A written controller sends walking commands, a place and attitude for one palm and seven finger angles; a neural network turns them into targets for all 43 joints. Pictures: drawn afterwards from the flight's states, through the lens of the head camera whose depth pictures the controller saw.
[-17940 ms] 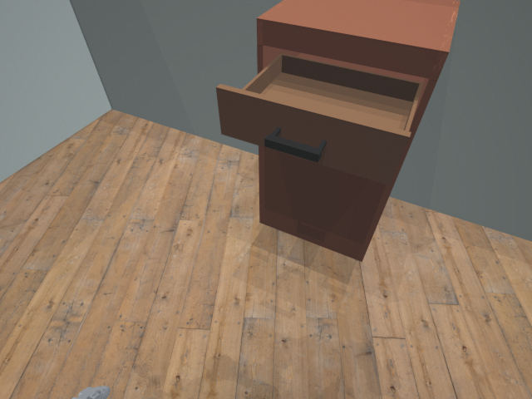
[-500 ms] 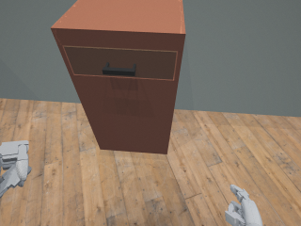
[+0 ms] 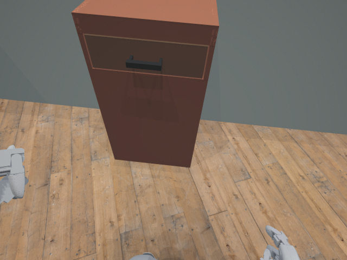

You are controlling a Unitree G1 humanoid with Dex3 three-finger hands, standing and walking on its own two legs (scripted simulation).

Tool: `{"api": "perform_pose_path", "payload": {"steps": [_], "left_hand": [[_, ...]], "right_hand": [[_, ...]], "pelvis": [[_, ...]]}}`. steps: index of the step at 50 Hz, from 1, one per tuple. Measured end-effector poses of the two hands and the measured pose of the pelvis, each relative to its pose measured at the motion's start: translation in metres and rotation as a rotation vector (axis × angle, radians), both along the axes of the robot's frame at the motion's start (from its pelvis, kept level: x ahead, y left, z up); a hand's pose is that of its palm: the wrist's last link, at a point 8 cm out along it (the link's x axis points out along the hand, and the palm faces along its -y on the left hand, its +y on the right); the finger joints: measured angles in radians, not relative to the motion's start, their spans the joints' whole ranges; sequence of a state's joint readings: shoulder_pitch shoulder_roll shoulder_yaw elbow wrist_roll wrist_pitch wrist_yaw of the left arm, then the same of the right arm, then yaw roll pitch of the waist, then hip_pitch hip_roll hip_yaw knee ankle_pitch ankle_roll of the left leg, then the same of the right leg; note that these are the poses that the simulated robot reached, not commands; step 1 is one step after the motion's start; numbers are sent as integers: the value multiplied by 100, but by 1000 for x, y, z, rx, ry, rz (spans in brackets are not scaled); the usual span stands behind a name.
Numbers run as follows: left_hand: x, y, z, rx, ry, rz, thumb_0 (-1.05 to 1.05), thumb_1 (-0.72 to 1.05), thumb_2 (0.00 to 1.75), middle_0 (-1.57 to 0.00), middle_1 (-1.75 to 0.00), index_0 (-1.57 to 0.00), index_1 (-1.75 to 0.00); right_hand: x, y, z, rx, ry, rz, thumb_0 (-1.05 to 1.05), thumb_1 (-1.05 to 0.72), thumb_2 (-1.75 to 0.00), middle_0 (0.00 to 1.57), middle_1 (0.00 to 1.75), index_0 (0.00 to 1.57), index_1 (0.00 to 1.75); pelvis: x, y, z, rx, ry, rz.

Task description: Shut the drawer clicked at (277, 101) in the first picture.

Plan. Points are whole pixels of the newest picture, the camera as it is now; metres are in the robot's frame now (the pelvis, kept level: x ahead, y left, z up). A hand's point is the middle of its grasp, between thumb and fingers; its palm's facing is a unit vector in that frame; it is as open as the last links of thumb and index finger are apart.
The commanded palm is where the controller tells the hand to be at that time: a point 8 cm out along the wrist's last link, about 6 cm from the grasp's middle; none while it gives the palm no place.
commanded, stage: step back with the hand held close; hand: left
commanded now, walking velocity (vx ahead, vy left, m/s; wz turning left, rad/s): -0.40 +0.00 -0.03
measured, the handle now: (145, 62) +0.79 +0.14 +0.03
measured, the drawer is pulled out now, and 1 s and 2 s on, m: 0.00 0.00 0.00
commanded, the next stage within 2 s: stop stepping back and stand still in 0.42 s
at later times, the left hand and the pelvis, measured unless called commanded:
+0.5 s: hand out of the picture +0.12 +0.24 +0.19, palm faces +0.31 -0.84 -0.45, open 3.2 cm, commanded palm +0.04 +0.28 +0.20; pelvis -0.10 +0.00 +0.02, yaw -2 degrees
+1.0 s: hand out of the picture +0.04 +0.23 +0.17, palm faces +0.34 -0.86 -0.37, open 3.2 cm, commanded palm -0.02 +0.27 +0.20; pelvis -0.18 +0.00 +0.01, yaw -5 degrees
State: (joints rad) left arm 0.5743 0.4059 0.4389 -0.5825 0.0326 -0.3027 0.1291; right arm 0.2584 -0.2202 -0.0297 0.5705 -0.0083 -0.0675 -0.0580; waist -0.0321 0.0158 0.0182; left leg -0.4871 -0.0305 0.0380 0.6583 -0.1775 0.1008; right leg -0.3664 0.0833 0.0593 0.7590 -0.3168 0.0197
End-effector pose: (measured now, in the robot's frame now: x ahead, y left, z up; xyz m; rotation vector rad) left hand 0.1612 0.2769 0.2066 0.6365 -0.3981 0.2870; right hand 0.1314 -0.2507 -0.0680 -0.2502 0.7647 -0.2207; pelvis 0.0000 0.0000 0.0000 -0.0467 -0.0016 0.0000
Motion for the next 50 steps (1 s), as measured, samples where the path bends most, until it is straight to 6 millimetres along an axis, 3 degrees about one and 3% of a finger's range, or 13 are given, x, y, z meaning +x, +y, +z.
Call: {"api": "perform_pose_path", "payload": {"steps": [4, 12, 18, 24, 31, 36, 40, 45, 50], "left_hand": [[-15, -3, 0, -14, 28, 9, 1, 88, 90, -141, -160, -141, -160], [-45, -33, -8, -117, 93, -101, 1, 88, 90, -141, -160, -141, -160], [-67, -12, 9, -89, -10, -74, 1, 88, 90, -141, -160, -141, -160], [-72, 7, 3, -104, 32, -44, 1, 88, 90, -141, -160, -141, -160], [-115, -14, -10, -128, 172, -99, 1, 89, 90, -141, -160, -141, -160], [-153, -30, -2, -93, 152, -103, 1, 88, 90, -141, -160, -141, -160], [-172, -23, 13, -94, 67, -64, 1, 88, 90, -141, -160, -141, -160], [-168, -2, 0, -178, -3, 29, 1, 88, 90, -141, -160, -141, -160], [-156, 0, -22, -217, 97, 12, 1, 89, 90, -141, -160, -141, -160]], "right_hand": [[-7, 2, 0, 22, -5, 17, 1, -90, -90, 20, 30, 20, 30], [-28, -1, 9, 39, -5, 35, 1, -90, -90, 21, 30, 20, 30], [-42, -6, 22, -28, -20, 3, 1, -90, -90, 20, 30, 20, 30], [-57, 7, 34, -31, -62, 37, 1, -90, -90, 20, 30, 20, 30], [-99, 19, 36, 27, -84, 45, 1, -90, -90, 20, 30, 20, 30], [-135, 14, 20, 38, -52, 59, 1, -90, -90, 21, 30, 20, 30], [-169, 4, 12, 38, 22, 9, 1, -90, -90, 21, 30, 20, 30], [-194, -11, 2, -1, 31, -62, 1, -90, -90, 21, 30, 20, 30], [-204, -7, 6, 1, -2, -89, 2, -90, -90, 20, 30, 20, 30]], "pelvis": [[-14, -7, 3, 5, 44, -31], [-50, -18, 12, -17, 33, -13], [-51, -9, 13, -12, 38, -7], [-89, 1, 20, 0, 37, -31], [-129, -4, 23, -10, 67, -72], [-161, -15, 15, 23, 62, -73], [-162, -15, 18, 33, 39, -83], [-158, -4, 12, 37, 24, -51], [-175, 4, 13, 60, -10, -80]]}}
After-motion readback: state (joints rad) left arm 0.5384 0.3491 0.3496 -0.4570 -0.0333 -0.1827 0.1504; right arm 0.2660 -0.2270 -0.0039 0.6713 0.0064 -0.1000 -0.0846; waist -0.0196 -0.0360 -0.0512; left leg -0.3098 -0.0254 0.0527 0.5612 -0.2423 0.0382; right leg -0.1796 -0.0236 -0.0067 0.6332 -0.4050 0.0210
